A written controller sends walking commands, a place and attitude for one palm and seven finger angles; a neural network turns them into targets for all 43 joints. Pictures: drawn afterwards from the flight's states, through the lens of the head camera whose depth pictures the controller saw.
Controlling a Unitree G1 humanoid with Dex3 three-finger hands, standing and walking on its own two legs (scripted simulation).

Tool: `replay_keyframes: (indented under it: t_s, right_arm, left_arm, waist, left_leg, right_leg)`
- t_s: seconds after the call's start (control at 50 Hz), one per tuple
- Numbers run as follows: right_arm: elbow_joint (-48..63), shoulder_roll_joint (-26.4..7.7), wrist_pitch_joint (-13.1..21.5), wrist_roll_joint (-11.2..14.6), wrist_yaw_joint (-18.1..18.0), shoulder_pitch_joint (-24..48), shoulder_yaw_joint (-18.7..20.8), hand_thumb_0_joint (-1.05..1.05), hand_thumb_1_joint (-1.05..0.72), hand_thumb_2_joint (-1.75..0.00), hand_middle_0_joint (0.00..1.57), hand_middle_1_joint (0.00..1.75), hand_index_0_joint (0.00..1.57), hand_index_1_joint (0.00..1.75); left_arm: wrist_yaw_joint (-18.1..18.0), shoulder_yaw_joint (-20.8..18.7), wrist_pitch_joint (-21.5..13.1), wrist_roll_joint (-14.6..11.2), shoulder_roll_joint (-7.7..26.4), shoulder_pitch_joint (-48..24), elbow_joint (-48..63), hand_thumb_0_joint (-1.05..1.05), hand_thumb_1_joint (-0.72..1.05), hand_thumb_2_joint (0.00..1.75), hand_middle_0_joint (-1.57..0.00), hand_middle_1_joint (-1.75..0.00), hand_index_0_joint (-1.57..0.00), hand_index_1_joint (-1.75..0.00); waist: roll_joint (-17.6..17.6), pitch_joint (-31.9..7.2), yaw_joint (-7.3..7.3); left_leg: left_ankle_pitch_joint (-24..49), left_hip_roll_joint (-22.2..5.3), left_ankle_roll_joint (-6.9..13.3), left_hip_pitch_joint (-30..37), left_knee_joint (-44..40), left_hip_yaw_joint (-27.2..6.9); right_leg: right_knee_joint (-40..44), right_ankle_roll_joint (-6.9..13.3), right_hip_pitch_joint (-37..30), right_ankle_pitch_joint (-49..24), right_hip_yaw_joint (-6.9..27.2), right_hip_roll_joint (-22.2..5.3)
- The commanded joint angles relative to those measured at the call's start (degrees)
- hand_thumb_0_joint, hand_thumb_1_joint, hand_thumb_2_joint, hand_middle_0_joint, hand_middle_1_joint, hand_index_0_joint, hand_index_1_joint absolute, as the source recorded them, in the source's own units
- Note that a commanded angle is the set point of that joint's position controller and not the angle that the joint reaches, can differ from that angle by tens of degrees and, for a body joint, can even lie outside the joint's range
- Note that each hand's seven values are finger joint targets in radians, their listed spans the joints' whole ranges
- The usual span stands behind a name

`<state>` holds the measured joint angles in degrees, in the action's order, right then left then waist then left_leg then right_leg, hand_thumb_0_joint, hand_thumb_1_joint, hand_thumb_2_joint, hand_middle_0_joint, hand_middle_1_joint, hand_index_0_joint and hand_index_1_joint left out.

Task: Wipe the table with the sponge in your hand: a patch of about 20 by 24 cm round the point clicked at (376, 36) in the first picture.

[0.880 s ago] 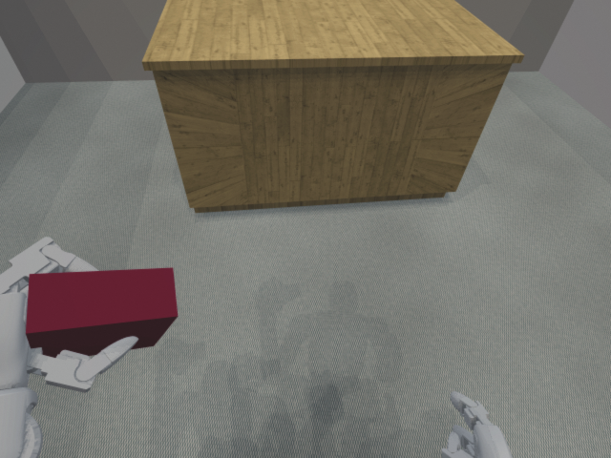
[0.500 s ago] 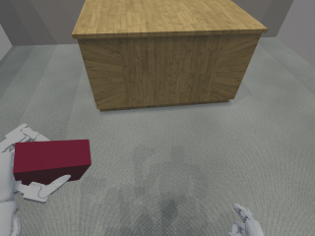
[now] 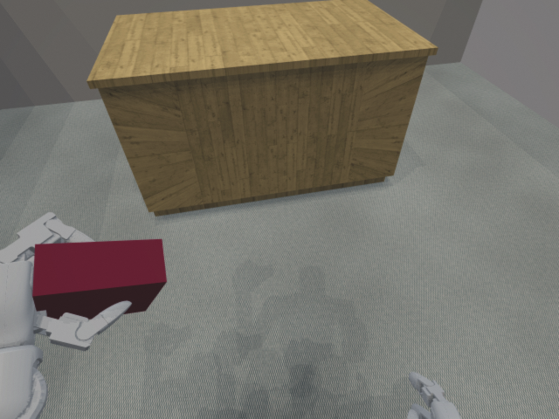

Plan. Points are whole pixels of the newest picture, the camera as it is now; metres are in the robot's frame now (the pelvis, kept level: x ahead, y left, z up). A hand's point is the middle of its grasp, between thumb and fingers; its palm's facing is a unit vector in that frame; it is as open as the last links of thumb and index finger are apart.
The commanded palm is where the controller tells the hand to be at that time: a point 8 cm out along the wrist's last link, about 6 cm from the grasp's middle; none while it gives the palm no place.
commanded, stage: walk to a spot facing it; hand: left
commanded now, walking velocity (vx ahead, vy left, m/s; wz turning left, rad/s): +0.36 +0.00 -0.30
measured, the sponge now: (117, 281) +0.23 +0.20 +0.15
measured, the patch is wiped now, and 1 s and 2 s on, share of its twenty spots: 0.00 0.00 0.00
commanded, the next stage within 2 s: turn to face it in 1.94 s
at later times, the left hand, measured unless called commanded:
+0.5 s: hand (170, 174) +0.40 +0.19 +0.17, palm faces +0.25 -0.88 -0.41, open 9.4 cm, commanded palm +0.35 +0.24 +0.20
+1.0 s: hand (270, 108) +0.55 +0.06 +0.20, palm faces +0.17 -0.84 -0.52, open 9.4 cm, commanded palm +0.50 +0.13 +0.20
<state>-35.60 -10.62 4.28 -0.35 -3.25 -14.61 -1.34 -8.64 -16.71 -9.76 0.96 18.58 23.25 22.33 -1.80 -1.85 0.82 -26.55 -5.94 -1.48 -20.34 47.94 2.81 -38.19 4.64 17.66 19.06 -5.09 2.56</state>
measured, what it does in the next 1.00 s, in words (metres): walks ahead: left foot, then right foot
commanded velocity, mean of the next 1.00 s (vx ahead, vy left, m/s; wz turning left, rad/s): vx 0.38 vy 0.00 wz -0.07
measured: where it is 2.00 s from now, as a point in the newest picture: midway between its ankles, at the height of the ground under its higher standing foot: (353, 341)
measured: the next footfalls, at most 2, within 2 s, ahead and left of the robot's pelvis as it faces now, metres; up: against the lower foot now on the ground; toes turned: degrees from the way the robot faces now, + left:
left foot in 0.38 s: +0.21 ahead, +0.12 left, +0.00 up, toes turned +3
right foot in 0.74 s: +0.29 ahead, -0.21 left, +0.00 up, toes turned -22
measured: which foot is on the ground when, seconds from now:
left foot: up 0.00-0.36, down 0.38-0.74, up 0.76-1.00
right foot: down 0.00-0.38, up 0.40-0.72, down 0.74-1.00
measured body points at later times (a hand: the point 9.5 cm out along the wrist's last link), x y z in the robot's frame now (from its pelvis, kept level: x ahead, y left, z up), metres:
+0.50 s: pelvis +0.14 -0.01 +0.01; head +0.14 -0.01 +0.46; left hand +0.38 +0.24 +0.19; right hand +0.27 -0.26 -0.07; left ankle +0.17 +0.12 -0.72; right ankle +0.06 -0.08 -0.65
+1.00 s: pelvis +0.29 -0.12 +0.01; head +0.34 -0.13 +0.46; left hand +0.54 +0.10 +0.22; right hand +0.39 -0.41 -0.08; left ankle +0.38 +0.02 -0.66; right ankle +0.26 -0.20 -0.72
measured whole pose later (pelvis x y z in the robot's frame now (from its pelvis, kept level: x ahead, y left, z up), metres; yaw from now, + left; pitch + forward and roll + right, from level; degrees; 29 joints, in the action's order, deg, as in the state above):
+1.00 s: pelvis +0.29 -0.12 +0.01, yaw -11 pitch +0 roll +1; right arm -35.1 -14.6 1.2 0.2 -2.5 -9.5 3.0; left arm -8.3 -22.5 -13.7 0.0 23.1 30.8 35.8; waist 0.9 6.6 -1.4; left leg -21.1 -7.1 -1.4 -32.4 55.7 6.4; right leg -31.9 2.5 13.0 19.1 -10.6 -3.6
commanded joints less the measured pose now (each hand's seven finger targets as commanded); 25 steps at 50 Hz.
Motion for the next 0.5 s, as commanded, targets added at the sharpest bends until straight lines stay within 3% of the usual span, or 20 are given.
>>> replay_keyframes:
  t_s: [0.0,0.02,0.06,0.1,0.16,0.22,0.26,0.3,0.32,0.34,0.36,0.38,0.4,0.42,0.44,0.48]
  right_arm:
    - [9.2,-7.7,3.0,-0.1,-0.2,8.6,3.0,0.00,-0.90,-0.90,0.20,0.30,0.20,0.30]
    - [8.7,-6.7,2.2,-0.2,-0.1,7.7,2.4,0.00,-0.90,-0.90,0.20,0.30,0.20,0.30]
    - [8.5,-6.4,0.9,-0.3,0.0,7.6,2.2,0.00,-0.90,-0.90,0.20,0.30,0.20,0.30]
    - [9.1,-5.9,0.5,-0.2,-0.1,8.2,2.4,0.00,-0.90,-0.90,0.20,0.30,0.20,0.30]
    - [10.3,-5.9,0.5,0.0,0.0,7.7,2.5,0.00,-0.90,-0.90,0.20,0.30,0.20,0.30]
    - [11.5,-6.2,0.9,0.3,0.1,7.1,2.8,0.00,-0.90,-0.90,0.20,0.30,0.20,0.30]
    - [11.6,-6.7,1.1,0.4,0.0,6.8,3.0,0.00,-0.90,-0.90,0.20,0.30,0.20,0.30]
    - [11.6,-7.3,1.3,0.5,-0.4,5.8,3.5,0.00,-0.90,-0.90,0.20,0.30,0.20,0.30]
    - [11.7,-7.7,1.5,0.4,-0.7,4.9,3.8,0.00,-0.90,-0.90,0.20,0.30,0.20,0.30]
    - [11.6,-8.9,1.4,0.5,-1.1,4.7,4.3,0.00,-0.90,-0.90,0.20,0.30,0.20,0.30]
    - [11.3,-9.2,1.2,0.3,-1.1,4.7,4.5,0.00,-0.90,-0.90,0.20,0.30,0.20,0.30]
    - [11.3,-8.1,1.4,0.4,-0.9,4.7,3.7,0.00,-0.90,-0.90,0.20,0.30,0.20,0.30]
    - [10.4,-7.6,1.8,-0.1,-1.1,6.0,3.0,0.00,-0.90,-0.90,0.20,0.30,0.20,0.30]
    - [9.7,-6.9,2.0,-0.8,-1.0,6.7,2.5,0.00,-0.90,-0.90,0.20,0.30,0.20,0.30]
    - [9.2,-6.8,2.3,-0.4,-0.8,6.8,2.8,0.00,-0.90,-0.90,0.20,0.30,0.20,0.30]
    - [8.8,-7.1,3.0,0.1,-0.7,6.8,3.2,0.00,-0.90,-0.90,0.20,0.30,0.20,0.30]
  left_arm:
    - [-1.2,-9.6,-5.1,-1.0,14.4,-6.7,15.0,0.00,0.10,1.30,-1.20,-1.60,-1.20,-1.60]
    - [-1.1,-9.8,-5.9,-1.3,14.1,-3.9,16.0,0.00,0.10,1.30,-1.20,-1.60,-1.20,-1.60]
    - [-1.1,-11.6,-6.9,-1.5,14.6,-1.1,16.8,0.00,0.10,1.30,-1.20,-1.60,-1.20,-1.60]
    - [-1.2,-12.0,-7.4,-1.8,14.1,0.6,16.7,0.00,0.10,1.30,-1.20,-1.60,-1.20,-1.60]
    - [-1.4,-12.0,-7.1,-2.3,13.1,3.6,15.0,0.00,0.10,1.30,-1.20,-1.60,-1.20,-1.60]
    - [-1.4,-10.6,-6.3,-2.8,11.7,4.0,15.2,0.00,0.10,1.30,-1.20,-1.60,-1.20,-1.60]
    - [-1.4,-10.4,-5.8,-2.8,11.9,3.6,15.8,0.00,0.10,1.30,-1.20,-1.60,-1.20,-1.60]
    - [-1.6,-9.5,-5.6,-2.9,11.8,1.8,17.5,0.00,0.10,1.30,-1.20,-1.60,-1.20,-1.60]
    - [-1.6,-9.4,-5.7,-2.9,11.9,1.4,18.6,0.00,0.10,1.30,-1.20,-1.60,-1.20,-1.60]
    - [-1.6,-9.5,-6.2,-2.9,12.0,0.5,19.7,0.00,0.10,1.30,-1.20,-1.60,-1.20,-1.60]
    - [-1.7,-9.9,-6.6,-2.9,12.2,0.1,20.9,0.00,0.10,1.30,-1.20,-1.60,-1.20,-1.60]
    - [-1.9,-9.3,-7.1,-2.6,12.6,-2.5,21.5,0.00,0.10,1.30,-1.20,-1.60,-1.20,-1.60]
    - [-1.7,-10.2,-6.9,-2.6,14.5,-2.5,18.1,0.00,0.10,1.30,-1.20,-1.60,-1.20,-1.60]
    - [-1.4,-9.8,-6.6,-2.2,14.7,-4.9,19.5,0.00,0.10,1.30,-1.20,-1.60,-1.20,-1.60]
    - [-1.3,-9.7,-6.2,-1.7,14.3,-5.5,20.3,0.00,0.10,1.30,-1.20,-1.60,-1.20,-1.60]
    - [-1.3,-9.0,-5.8,-1.5,12.7,-4.0,21.7,0.00,0.10,1.30,-1.20,-1.60,-1.20,-1.60]
  waist:
    - [6.0,2.5,-0.52]
    - [3.3,1.0,-0.65]
    - [2.9,-1.9,-0.81]
    - [4.2,-4.0,-0.86]
    - [6.1,-4.9,0.10]
    - [9.3,-5.5,0.60]
    - [8.7,-5.0,0.56]
    - [5.9,-5.9,-0.58]
    - [4.8,-7.2,-1.32]
    - [-0.9,-9.1,-2.24]
    - [-10.2,-11.9,-2.12]
    - [-12.8,-9.7,-1.49]
    - [-12.1,-6.1,-1.44]
    - [-10.4,-1.5,-1.99]
    - [-9.5,1.3,-1.85]
    - [-8.8,2.9,-0.56]
  left_leg:
    - [0.5,0.5,-0.6,-22.6,20.7,-4.5]
    - [3.5,0.2,-1.0,-21.9,20.5,-3.8]
    - [6.0,0.1,-1.2,-20.3,16.2,-1.9]
    - [7.1,0.0,-1.1,-17.6,8.3,-0.1]
    - [8.7,1.2,-0.3,-13.6,-2.1,3.4]
    - [9.1,1.7,0.6,-9.8,-8.8,5.3]
    - [11.3,2.4,1.0,-6.4,-13.0,6.5]
    - [16.0,2.7,1.8,3.8,-20.0,7.8]
    - [18.8,2.3,3.1,13.3,-22.6,7.2]
    - [20.8,-2.4,5.9,24.5,-24.1,0.3]
    - [25.3,-12.9,11.1,35.1,-23.9,-13.3]
    - [27.4,-21.0,15.3,34.4,-28.1,-23.7]
    - [16.6,-22.9,16.8,28.1,-31.0,-26.9]
    - [11.3,-23.3,17.2,20.8,-33.5,-27.0]
    - [9.7,-22.6,16.5,17.1,-34.2,-22.5]
    - [8.8,-19.0,13.3,12.2,-33.8,-11.3]
  right_leg:
    - [24.8,10.5,-11.5,2.4,39.5,-21.6]
    - [22.9,9.5,-13.3,-6.5,32.4,-19.5]
    - [20.5,8.2,-15.6,-19.7,23.7,-17.0]
    - [19.3,7.4,-17.2,-24.6,18.9,-15.3]
    - [18.8,7.2,-17.2,-26.5,18.6,-13.8]
    - [17.8,7.1,-18.1,-25.5,18.1,-14.0]
    - [16.9,6.1,-17.2,-25.1,17.9,-13.0]
    - [11.5,3.9,-13.6,-26.2,15.8,-11.4]
    - [4.9,1.9,-8.3,-28.0,13.7,-9.4]
    - [-3.9,-0.8,0.4,-24.7,11.4,-7.0]
    - [-14.9,-3.7,12.3,-4.3,7.0,-2.8]
    - [-25.4,-4.5,19.0,13.9,5.5,-1.5]
    - [-32.1,-4.4,21.2,14.0,8.2,-2.6]
    - [-33.4,-4.2,21.9,11.6,9.2,-5.7]
    - [-32.9,-4.4,22.7,10.0,9.1,-7.6]
    - [-27.7,-4.8,20.4,6.2,6.2,-9.2]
